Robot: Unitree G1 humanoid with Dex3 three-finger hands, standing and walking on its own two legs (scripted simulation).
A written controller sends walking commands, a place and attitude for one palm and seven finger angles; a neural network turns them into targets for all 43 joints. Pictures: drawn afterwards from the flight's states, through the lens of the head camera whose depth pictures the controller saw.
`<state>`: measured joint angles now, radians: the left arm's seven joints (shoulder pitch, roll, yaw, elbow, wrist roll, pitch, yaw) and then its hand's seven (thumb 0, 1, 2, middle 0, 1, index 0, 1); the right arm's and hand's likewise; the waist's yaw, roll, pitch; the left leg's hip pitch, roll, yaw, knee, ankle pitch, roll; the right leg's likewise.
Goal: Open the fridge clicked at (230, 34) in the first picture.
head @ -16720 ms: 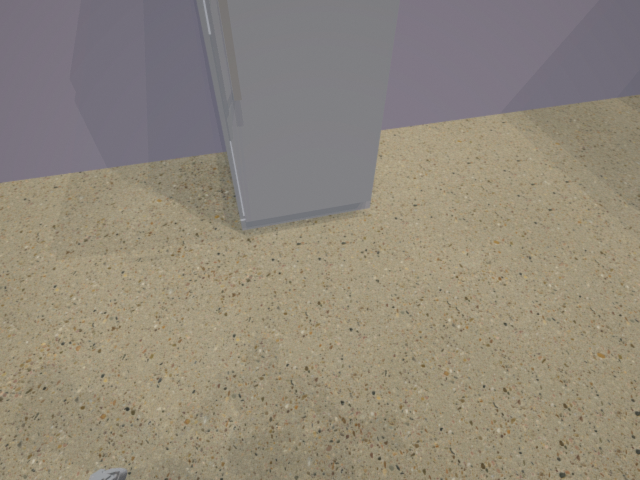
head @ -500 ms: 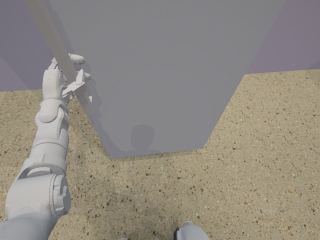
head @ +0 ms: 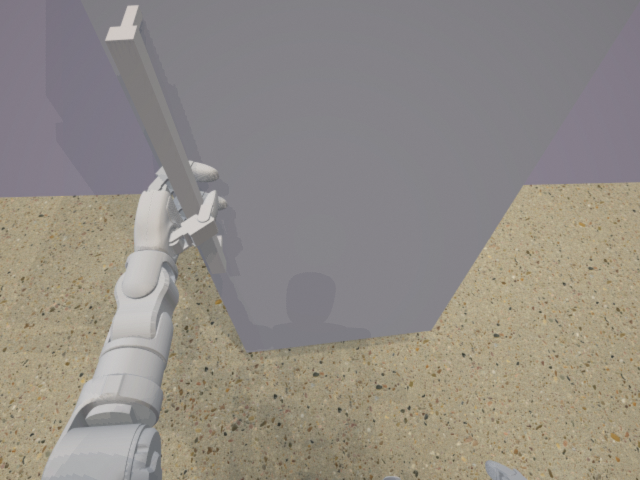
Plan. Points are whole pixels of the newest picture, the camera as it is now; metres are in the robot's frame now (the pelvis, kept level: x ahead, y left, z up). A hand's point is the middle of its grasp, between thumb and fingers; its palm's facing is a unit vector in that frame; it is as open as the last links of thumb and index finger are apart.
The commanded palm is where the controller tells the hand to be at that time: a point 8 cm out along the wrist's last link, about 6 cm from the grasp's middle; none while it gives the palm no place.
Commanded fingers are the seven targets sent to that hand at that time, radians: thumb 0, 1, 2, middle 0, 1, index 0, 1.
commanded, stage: walk backward, drawing the door open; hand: left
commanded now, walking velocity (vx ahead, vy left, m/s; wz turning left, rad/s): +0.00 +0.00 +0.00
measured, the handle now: (187, 175) +0.46 +0.17 +0.11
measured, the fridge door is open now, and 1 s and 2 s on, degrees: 5 40 84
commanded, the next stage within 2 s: stop walking and hold the door back in 1.76 s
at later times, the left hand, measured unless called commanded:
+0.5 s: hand (231, 316) +0.29 +0.10 +0.08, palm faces +0.02 -0.98 -0.17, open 5.8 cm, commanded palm +0.25 +0.15 +0.08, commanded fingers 0.00 0.90 0.90 -0.45 -1.40 -0.45 -1.40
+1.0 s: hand (342, 465) +0.15 -0.01 +0.08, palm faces +0.19 -0.96 -0.19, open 6.0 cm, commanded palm +0.11 +0.03 +0.08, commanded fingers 0.00 0.90 0.90 -0.45 -1.40 -0.45 -1.40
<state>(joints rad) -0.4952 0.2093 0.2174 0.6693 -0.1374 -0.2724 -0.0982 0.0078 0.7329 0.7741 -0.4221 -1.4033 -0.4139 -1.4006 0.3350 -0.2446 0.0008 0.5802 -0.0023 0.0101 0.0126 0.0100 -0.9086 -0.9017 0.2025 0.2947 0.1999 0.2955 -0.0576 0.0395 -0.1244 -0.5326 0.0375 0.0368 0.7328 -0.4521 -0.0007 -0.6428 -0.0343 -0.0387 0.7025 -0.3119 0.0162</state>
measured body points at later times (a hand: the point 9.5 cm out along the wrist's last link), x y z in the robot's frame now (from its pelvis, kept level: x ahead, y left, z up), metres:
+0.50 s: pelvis -0.04 -0.02 +0.02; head -0.01 -0.04 +0.47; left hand +0.28 +0.15 +0.09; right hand +0.15 -0.23 -0.07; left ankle -0.07 +0.11 -0.71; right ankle +0.01 -0.13 -0.71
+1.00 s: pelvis -0.12 -0.18 +0.01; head -0.07 -0.19 +0.46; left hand +0.13 +0.04 +0.09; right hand +0.07 -0.36 -0.11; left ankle -0.11 +0.01 -0.71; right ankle -0.04 -0.29 -0.67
